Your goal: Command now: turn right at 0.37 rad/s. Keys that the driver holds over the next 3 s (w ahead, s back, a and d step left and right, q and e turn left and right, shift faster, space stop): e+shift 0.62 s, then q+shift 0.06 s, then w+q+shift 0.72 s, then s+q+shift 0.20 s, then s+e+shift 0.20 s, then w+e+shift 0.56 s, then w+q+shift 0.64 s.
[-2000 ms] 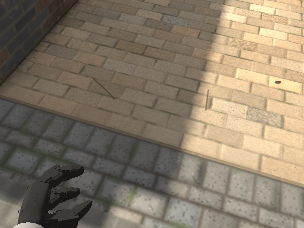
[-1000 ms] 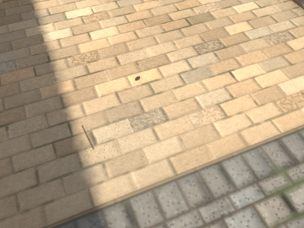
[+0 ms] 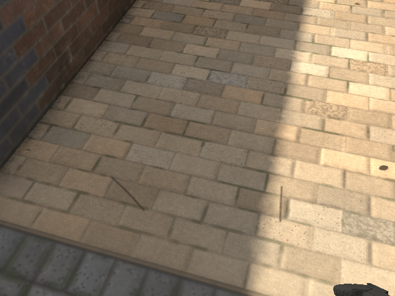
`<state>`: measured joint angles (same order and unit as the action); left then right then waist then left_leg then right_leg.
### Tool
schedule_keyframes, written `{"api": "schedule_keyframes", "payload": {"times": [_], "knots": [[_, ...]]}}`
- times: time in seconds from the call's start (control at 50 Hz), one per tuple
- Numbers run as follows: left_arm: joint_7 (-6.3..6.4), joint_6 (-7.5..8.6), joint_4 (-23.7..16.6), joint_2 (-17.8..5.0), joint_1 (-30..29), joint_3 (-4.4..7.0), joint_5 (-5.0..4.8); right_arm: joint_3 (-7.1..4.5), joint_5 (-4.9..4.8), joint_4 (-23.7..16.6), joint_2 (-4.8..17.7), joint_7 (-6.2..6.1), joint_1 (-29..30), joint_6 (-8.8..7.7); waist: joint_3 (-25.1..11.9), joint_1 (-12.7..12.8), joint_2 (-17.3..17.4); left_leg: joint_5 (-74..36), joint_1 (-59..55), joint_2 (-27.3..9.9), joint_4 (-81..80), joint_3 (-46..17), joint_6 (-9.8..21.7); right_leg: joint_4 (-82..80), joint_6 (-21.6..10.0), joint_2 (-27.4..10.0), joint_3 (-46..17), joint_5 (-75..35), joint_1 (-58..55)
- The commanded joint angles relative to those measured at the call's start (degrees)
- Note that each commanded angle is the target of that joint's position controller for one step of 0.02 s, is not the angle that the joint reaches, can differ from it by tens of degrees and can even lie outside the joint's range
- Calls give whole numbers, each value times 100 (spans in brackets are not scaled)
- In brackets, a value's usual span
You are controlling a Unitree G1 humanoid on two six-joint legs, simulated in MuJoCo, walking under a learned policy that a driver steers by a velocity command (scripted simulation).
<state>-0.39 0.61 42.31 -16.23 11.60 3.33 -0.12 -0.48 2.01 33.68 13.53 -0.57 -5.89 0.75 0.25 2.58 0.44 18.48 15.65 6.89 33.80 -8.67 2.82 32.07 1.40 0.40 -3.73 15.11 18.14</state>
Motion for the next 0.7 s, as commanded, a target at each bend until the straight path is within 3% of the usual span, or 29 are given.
{"api": "schedule_keyframes", "payload": {"times": [0.02, 0.06, 0.1, 0.14, 0.16, 0.2, 0.24, 0.26, 0.28, 0.3, 0.32, 0.34, 0.38, 0.4, 0.48, 0.6, 0.68, 0.7], "knots": [[23, 105, -628, -1209, -467, 314, -98, -427, -15, -332, 1029, -134, -335, -96, -309, -494, -1160, -231, 2, -167, 411, 420, -216, -902, -1124, -1079, -1900, -2223, -262], [82, 72, -619, -1104, -156, 309, -87, -439, -119, -442, 824, -167, -50, -56, -344, -293, -1413, 674, 586, -4, 858, 487, -298, -1016, -1490, -1397, -2657, -2442, -669], [140, 81, -601, -1222, 170, 396, -73, -447, -155, -536, 687, -109, 147, -78, -533, -69, -1254, 1763, 1286, -36, 1650, 198, -352, -1041, -1661, -1571, -3073, -2738, -1312], [222, 0, -648, -1272, -27, 473, -167, -455, -219, -461, 611, -64, 55, -118, -668, -183, -887, 1447, 1386, -188, 1397, 73, -453, -935, -1390, -1310, -2816, -2614, -1483], [261, -101, -701, -1225, -186, 490, -223, -452, -257, -409, 568, -38, 27, -144, -704, -206, -860, 1129, 1204, -193, 932, 123, -504, -928, -1218, -1112, -2662, -2385, -1408], [288, -303, -820, -1195, -420, 519, -239, -452, -300, -266, 482, 37, -162, -192, -764, -260, -972, 520, 485, -44, 65, 347, -546, -911, -1033, -793, -2507, -2112, -980], [278, -377, -945, -1100, -678, 495, -294, -545, -300, -12, 574, 68, -735, -205, -853, -557, -981, -583, -629, -61, -1291, 526, -456, -709, -758, -466, -2370, -1336, -341], [268, -371, -960, -861, -520, 426, -263, -654, -264, 46, 908, 28, -920, -173, -871, -496, -577, -755, -1444, -795, -1614, -75, -204, -204, -446, -109, -2083, -10, 482], [234, -334, -971, -438, -86, 326, -180, -740, -96, -109, 1469, -23, -618, -88, -740, -146, 1220, -969, -1762, -2317, -1879, -1872, 561, 1253, -82, 776, -1002, 1803, 1769], [221, -215, -995, -933, -43, 458, -93, -703, 166, -237, 1375, 11, -430, -146, -488, -123, 1273, -1369, -991, -3099, -1969, -2486, 1081, 2430, 99, 292, -928, 2021, 1991], [201, -203, -865, -1252, -9, 561, -117, -608, 135, -337, 1073, -27, -79, -194, -242, -1, 719, -1469, -730, -2859, -1910, -1851, 1064, 3025, 178, 40, -790, 1616, 1899], [204, -243, -705, -1250, 102, 582, -132, -555, 38, -352, 890, -73, 170, -220, -74, 53, 408, -1371, -654, -2367, -1823, -1124, 815, 3253, 256, -45, -670, 1163, 1907], [190, -311, -618, -985, 201, 520, -130, -513, -92, -328, 843, -200, 202, -224, -20, -23, 485, -2091, -847, -1971, -1664, -254, 635, 3800, 395, -152, -448, 537, 2140], [163, -310, -697, -920, 87, 483, -142, -501, -79, -288, 843, -240, 48, -213, -35, -123, 534, -2593, -906, -1900, -1637, 69, 689, 3908, 466, -213, -241, 386, 2193], [68, -298, -1085, -679, -502, 326, -174, -557, -30, -95, 1019, -289, -579, -92, -149, -531, 563, -3261, -1699, -2164, -1629, 440, 998, 3280, 682, -488, 100, 290, 2554], [-73, -352, -1288, -523, -712, 246, -136, -669, -100, 27, 1286, -178, -460, -28, -171, -556, 578, -3448, -1803, -2478, -1616, 1151, 1049, 2244, 556, -686, 452, 222, 2054], [-76, -404, -1404, -358, -894, 194, -83, -712, -278, 230, 1419, -7, -564, -52, -317, -535, 555, -4073, -1573, -2511, -1303, 1243, 1058, 1217, 242, -295, 690, 787, 1038], [-64, -414, -1383, -312, -874, 172, -102, -716, -351, 304, 1460, 46, -679, -80, -478, -549, 565, -3244, -1606, -2569, -1388, 1131, 1063, 902, 126, -178, 719, 950, 786]]}}
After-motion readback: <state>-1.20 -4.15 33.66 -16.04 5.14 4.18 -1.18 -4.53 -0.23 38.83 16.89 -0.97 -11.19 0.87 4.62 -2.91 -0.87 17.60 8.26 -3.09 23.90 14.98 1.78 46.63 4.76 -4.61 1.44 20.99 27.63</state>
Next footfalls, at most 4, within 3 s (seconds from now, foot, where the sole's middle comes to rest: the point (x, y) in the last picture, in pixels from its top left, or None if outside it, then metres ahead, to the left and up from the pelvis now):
0.26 left None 0.06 0.11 -0.77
0.78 right None -0.02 -0.13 -0.77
1.28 left None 0.43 -0.13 -0.77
1.66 right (294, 224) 0.78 -0.29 -0.77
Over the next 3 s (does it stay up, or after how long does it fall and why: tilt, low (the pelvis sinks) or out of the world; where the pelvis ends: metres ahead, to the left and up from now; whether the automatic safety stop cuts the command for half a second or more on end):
stays up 1.17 -0.56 -0.04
